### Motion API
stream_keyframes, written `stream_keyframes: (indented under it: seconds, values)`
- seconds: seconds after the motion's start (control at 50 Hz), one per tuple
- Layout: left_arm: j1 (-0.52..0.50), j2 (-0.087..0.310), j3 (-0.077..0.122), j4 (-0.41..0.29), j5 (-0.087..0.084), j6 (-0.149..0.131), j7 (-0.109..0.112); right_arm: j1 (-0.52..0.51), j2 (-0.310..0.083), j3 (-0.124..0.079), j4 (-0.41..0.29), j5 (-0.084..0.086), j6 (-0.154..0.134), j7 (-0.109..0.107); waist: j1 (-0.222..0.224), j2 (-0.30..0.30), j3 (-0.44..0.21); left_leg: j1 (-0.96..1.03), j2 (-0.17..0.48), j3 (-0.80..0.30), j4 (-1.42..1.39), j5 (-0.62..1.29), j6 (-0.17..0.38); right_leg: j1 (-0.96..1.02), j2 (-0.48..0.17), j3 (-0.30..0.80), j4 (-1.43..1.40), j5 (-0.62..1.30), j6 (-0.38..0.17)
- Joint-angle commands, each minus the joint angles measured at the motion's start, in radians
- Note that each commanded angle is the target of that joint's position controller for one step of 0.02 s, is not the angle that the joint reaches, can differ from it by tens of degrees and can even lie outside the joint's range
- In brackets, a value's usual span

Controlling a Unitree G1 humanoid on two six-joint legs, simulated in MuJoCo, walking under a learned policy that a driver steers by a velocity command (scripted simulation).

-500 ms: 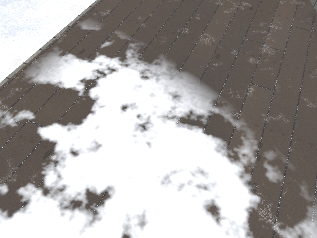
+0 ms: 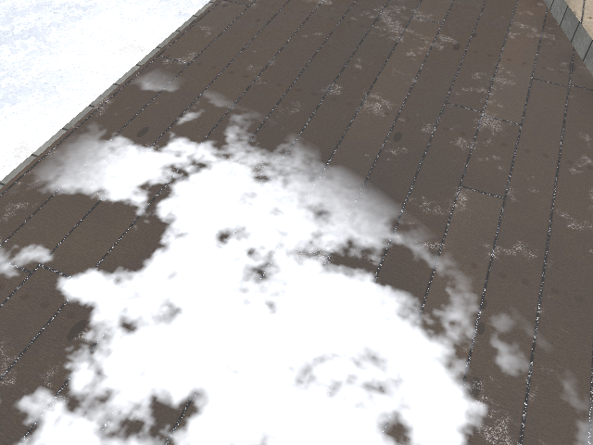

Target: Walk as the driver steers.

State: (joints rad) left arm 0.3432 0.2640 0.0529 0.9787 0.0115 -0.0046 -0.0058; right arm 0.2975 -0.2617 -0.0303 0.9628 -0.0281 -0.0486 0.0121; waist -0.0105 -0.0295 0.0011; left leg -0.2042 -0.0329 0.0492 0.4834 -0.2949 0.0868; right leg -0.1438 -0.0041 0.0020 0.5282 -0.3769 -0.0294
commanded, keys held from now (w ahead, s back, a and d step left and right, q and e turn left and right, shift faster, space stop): w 0.80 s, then w+e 0.20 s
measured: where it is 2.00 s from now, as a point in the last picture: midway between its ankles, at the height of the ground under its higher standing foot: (343, 280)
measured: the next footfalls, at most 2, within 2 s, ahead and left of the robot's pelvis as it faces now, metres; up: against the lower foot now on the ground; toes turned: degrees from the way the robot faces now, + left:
right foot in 0.44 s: +0.38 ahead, -0.10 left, +0.00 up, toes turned -4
left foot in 0.98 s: +0.69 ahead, +0.08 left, +0.00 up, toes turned +0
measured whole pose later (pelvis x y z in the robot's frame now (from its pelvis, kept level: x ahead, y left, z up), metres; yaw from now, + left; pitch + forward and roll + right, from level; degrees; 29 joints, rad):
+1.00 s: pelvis +0.53 +0.00 -0.01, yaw -4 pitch +1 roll -1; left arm 0.47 0.19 0.03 1.06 0.00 -0.07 0.01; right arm -0.02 -0.19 -0.02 0.85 -0.04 -0.09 0.01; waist 0.08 0.00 0.07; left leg -0.45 0.01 0.09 0.53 -0.10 0.08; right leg 0.00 0.04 -0.02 0.58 -0.47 -0.06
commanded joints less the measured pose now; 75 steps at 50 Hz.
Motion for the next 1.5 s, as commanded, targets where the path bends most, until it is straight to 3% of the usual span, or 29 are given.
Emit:
stream_keyframes:
  seconds: [0.02, 0.04, 0.1, 0.22, 0.32, 0.38, 0.42, 0.44, 0.46, 0.48, 0.5, 0.52, 0.56, 0.62, 0.68, 0.84, 0.92, 0.96, 0.98, 1.0, 1.02, 1.04, 1.08, 1.12, 1.2, 1.3, 1.4, 1.46, 1.5]
  values:
    - [-0.209, 0.071, 0.007, -0.150, 0.017, -0.037, -0.010, 0.295, -0.198, -0.049, 0.059, -0.005, -0.012, -0.013, -0.126, 0.254, 0.120, 0.311, 0.419, -0.720, -0.419, -0.528, 0.182, -0.629, 0.043, -0.003, 0.409, -0.175, -0.067]
    - [-0.204, 0.093, 0.013, -0.142, 0.017, -0.042, -0.016, 0.195, -0.156, -0.039, 0.030, -0.006, -0.014, -0.013, -0.062, 0.130, 0.168, 0.251, 0.391, -0.638, -0.396, -0.469, 0.177, -0.635, -0.015, 0.053, 0.484, -0.079, -0.083]
    - [-0.167, 0.073, 0.009, -0.106, 0.025, -0.054, -0.037, 0.119, -0.100, -0.020, 0.007, 0.006, -0.038, -0.015, -0.009, 0.072, 0.106, 0.255, 0.276, -0.390, -0.400, -0.109, 0.108, -0.567, -0.067, 0.022, 0.468, 0.111, -0.058]
    - [-0.334, 0.023, -0.012, -0.169, 0.026, -0.036, -0.043, 0.227, -0.071, -0.004, 0.074, 0.013, -0.048, -0.020, -0.037, 0.109, 0.115, 0.256, 0.218, -0.187, -0.367, 0.371, 0.110, -0.597, -0.061, -0.067, 0.340, 0.225, 0.012]
    - [-0.449, 0.021, -0.024, -0.223, 0.011, -0.036, -0.038, 0.240, -0.085, -0.004, 0.099, 0.009, -0.048, -0.022, -0.050, 0.136, 0.139, 0.227, 0.225, -0.131, -0.354, 0.537, 0.101, -0.448, -0.022, -0.113, 0.106, 0.292, -0.021]
    - [-0.334, 0.056, -0.008, -0.198, 0.012, -0.044, -0.020, 0.192, -0.107, -0.009, 0.102, 0.011, -0.049, -0.027, 0.023, 0.132, 0.079, 0.269, 0.242, -0.094, -0.205, 0.889, 0.068, -0.266, 0.029, -0.121, 0.051, 0.253, -0.078]
    - [-0.036, 0.098, 0.019, -0.098, 0.019, -0.059, -0.001, 0.163, -0.119, -0.014, 0.098, 0.013, -0.040, -0.027, 0.149, 0.098, -0.078, 0.198, 0.193, -0.045, 0.151, 0.934, 0.035, 0.074, 0.055, -0.116, -0.028, 0.262, -0.122]
    - [0.128, 0.176, 0.042, -0.065, 0.044, -0.065, 0.012, 0.183, -0.077, -0.003, 0.073, 0.016, -0.038, -0.024, 0.189, 0.004, -0.193, -0.005, 0.140, -0.017, 0.455, 0.566, 0.023, 0.317, -0.163, 0.127, -0.051, 0.083, -0.165]
    - [0.141, 0.257, 0.057, -0.062, 0.052, -0.061, 0.007, 0.315, 0.047, 0.015, 0.067, 0.041, -0.036, -0.013, 0.105, -0.218, -0.308, -0.338, -0.056, -0.026, 0.823, -0.232, -0.014, 0.523, -0.439, 0.659, -0.195, -0.015, -0.309]
    - [0.054, 0.202, 0.054, -0.067, 0.005, -0.052, -0.002, 0.223, -0.068, -0.013, 0.065, 0.016, -0.034, -0.015, 0.102, -0.075, -0.220, -0.425, -0.008, -0.134, 0.891, -0.171, 0.010, 0.405, -0.387, 0.708, -0.288, -0.146, -0.296]
    - [-0.062, 0.134, 0.035, -0.085, -0.003, -0.056, -0.003, 0.121, -0.083, -0.021, 0.029, 0.013, -0.039, -0.010, 0.061, -0.038, -0.059, -0.450, 0.050, -0.118, 0.856, -0.058, 0.018, 0.242, -0.351, 0.522, -0.304, -0.117, -0.263]
    - [-0.105, 0.078, 0.021, -0.085, 0.002, -0.067, -0.008, 0.077, -0.066, -0.019, 0.019, 0.013, -0.045, -0.007, 0.041, 0.009, -0.001, -0.408, 0.084, -0.113, 0.797, 0.005, 0.019, 0.121, -0.307, 0.408, -0.335, 0.030, -0.240]
    - [-0.087, 0.017, 0.000, -0.050, 0.004, -0.086, -0.007, 0.090, -0.033, -0.019, 0.027, -0.008, -0.024, 0.001, -0.014, -0.014, 0.042, -0.292, 0.119, -0.111, 0.712, 0.035, 0.010, -0.020, -0.225, 0.235, -0.347, 0.310, -0.176]
    - [-0.034, 0.044, 0.005, -0.020, 0.000, -0.104, -0.003, 0.077, 0.004, -0.014, 0.020, -0.011, 0.002, 0.016, -0.038, -0.010, 0.027, -0.306, 0.127, -0.078, 0.650, 0.052, -0.019, -0.044, -0.210, 0.166, -0.391, 0.318, -0.200]
    - [0.037, 0.054, 0.004, 0.007, 0.000, -0.106, 0.000, -0.093, -0.007, -0.013, -0.039, -0.014, 0.010, 0.020, -0.008, -0.001, 0.093, -0.428, 0.154, -0.046, 0.509, 0.152, -0.052, -0.018, -0.197, 0.119, -0.432, 0.352, -0.203]
    - [0.185, 0.050, -0.008, 0.057, 0.003, -0.098, 0.011, -0.365, 0.003, 0.002, -0.136, 0.002, -0.002, 0.023, 0.075, -0.025, 0.109, -0.414, 0.095, 0.026, 0.145, 0.306, -0.052, 0.153, -0.181, 0.057, -0.374, 0.599, -0.167]
    - [0.148, 0.086, 0.002, 0.054, 0.016, -0.086, 0.023, -0.324, -0.030, -0.010, -0.148, 0.006, -0.022, 0.014, 0.028, -0.040, 0.081, -0.308, 0.050, 0.011, 0.056, 0.165, -0.020, 0.238, -0.210, 0.093, -0.239, 0.829, -0.156]
    - [0.109, 0.095, 0.004, 0.046, 0.008, -0.084, 0.018, -0.074, -0.073, -0.033, -0.073, -0.002, -0.041, -0.005, -0.081, -0.017, -0.049, 0.030, 0.013, 0.024, -0.044, 0.184, 0.018, 0.164, -0.154, 0.059, 0.033, 0.915, -0.122]
    - [0.096, 0.064, -0.005, 0.016, -0.005, -0.089, 0.013, 0.101, -0.146, -0.056, -0.042, -0.028, -0.052, -0.021, -0.142, 0.046, -0.175, 0.303, 0.190, -0.151, -0.051, 0.118, 0.062, -0.029, -0.104, 0.031, 0.290, 0.648, -0.104]
    - [0.232, -0.068, -0.030, -0.006, -0.051, -0.083, 0.010, 0.158, -0.251, -0.084, -0.041, -0.044, -0.044, -0.022, -0.088, 0.278, -0.337, 0.608, 0.502, -0.595, -0.111, 0.056, 0.190, -0.396, 0.058, -0.056, 0.655, -0.051, -0.055]
    - [0.173, 0.061, 0.004, 0.008, -0.021, -0.072, 0.021, 0.099, -0.178, -0.074, -0.059, -0.013, -0.028, -0.015, -0.090, 0.134, -0.302, 0.508, 0.479, -0.672, -0.184, -0.025, 0.183, -0.467, 0.030, 0.041, 0.761, -0.116, -0.072]
    - [0.090, 0.066, 0.015, -0.015, -0.014, -0.070, 0.018, -0.006, -0.111, -0.054, -0.073, -0.005, -0.028, -0.014, -0.050, 0.091, -0.137, 0.356, 0.437, -0.501, -0.212, -0.027, 0.148, -0.493, -0.019, 0.056, 0.757, -0.026, -0.078]
    - [0.020, 0.033, 0.019, -0.024, 0.005, -0.061, 0.008, -0.054, -0.028, -0.033, -0.067, -0.003, -0.045, -0.012, -0.017, 0.071, 0.011, 0.140, 0.342, -0.271, -0.263, 0.198, 0.071, -0.436, -0.074, 0.061, 0.680, 0.065, -0.077]
    - [0.058, -0.008, 0.018, -0.028, 0.018, -0.029, -0.011, -0.049, -0.020, -0.030, -0.050, 0.006, -0.056, -0.021, 0.030, 0.130, 0.000, 0.068, 0.321, -0.183, -0.304, 0.188, 0.060, -0.386, -0.087, 0.041, 0.656, 0.091, -0.058]
    - [-0.065, -0.018, 0.019, -0.083, 0.022, -0.002, -0.030, 0.004, -0.039, -0.038, -0.030, 0.012, -0.080, -0.024, 0.038, 0.093, 0.049, 0.070, 0.310, -0.051, -0.351, 0.270, 0.068, -0.501, -0.110, 0.021, 0.602, 0.201, -0.035]
    - [-0.253, -0.026, 0.004, -0.160, 0.019, -0.006, -0.050, 0.052, -0.042, -0.036, -0.014, 0.008, -0.079, -0.024, 0.009, 0.098, 0.092, 0.091, 0.266, 0.101, -0.350, 0.370, 0.051, -0.504, -0.094, -0.043, 0.316, 0.371, -0.025]
    - [-0.375, -0.009, 0.000, -0.221, 0.028, -0.008, -0.062, 0.137, -0.086, -0.046, 0.009, 0.006, -0.061, -0.037, -0.025, 0.099, 0.104, 0.247, 0.317, 0.165, -0.294, 0.526, 0.042, -0.470, -0.060, -0.123, 0.141, 0.304, -0.076]
    - [-0.307, 0.019, 0.014, -0.213, 0.033, -0.008, -0.053, 0.131, -0.123, -0.056, 0.010, 0.002, -0.038, -0.045, 0.016, 0.132, 0.049, 0.318, 0.321, 0.218, -0.097, 0.933, 0.023, -0.342, 0.028, -0.175, 0.101, 0.155, -0.132]
    - [-0.080, 0.058, 0.040, -0.147, 0.034, -0.023, -0.037, 0.114, -0.148, -0.063, -0.004, 0.006, -0.014, -0.040, 0.114, 0.105, -0.081, 0.258, 0.307, 0.242, 0.258, 0.936, 0.002, -0.073, 0.102, -0.173, 0.000, 0.143, -0.184]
